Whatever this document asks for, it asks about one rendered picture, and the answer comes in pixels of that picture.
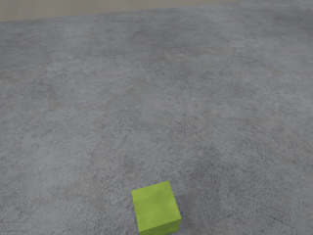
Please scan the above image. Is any carton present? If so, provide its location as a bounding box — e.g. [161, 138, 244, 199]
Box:
[131, 180, 182, 235]

